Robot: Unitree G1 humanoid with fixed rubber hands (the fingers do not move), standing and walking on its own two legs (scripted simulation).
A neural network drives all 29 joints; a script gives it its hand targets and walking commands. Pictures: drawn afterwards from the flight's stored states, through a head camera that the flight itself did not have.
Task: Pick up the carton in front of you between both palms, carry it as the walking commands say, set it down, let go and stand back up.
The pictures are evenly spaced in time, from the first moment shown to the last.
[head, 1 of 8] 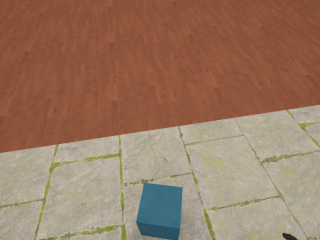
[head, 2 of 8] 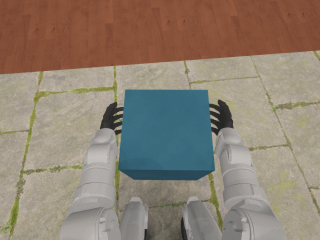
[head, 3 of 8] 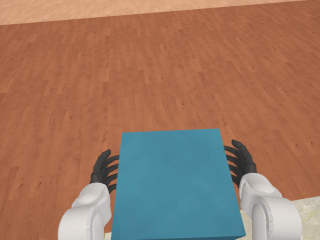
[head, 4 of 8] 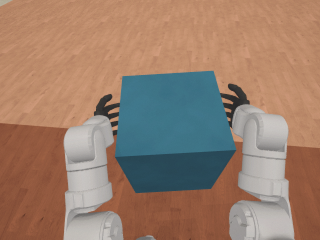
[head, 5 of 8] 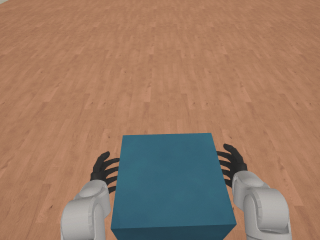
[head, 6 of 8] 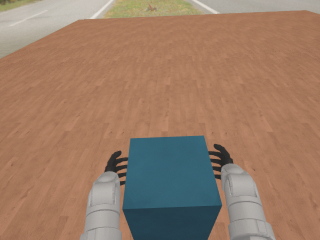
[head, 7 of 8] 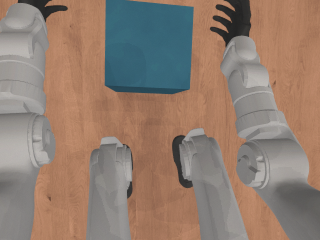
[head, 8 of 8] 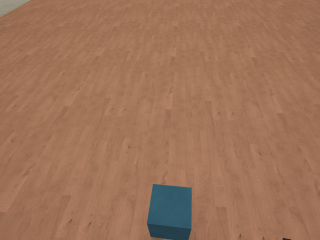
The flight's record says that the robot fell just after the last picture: no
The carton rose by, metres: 1.04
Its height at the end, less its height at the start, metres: +0.33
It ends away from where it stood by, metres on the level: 6.87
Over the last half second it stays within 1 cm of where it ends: yes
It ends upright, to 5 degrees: yes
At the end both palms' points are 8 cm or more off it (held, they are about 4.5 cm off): yes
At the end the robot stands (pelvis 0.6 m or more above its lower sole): yes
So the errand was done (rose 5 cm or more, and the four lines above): yes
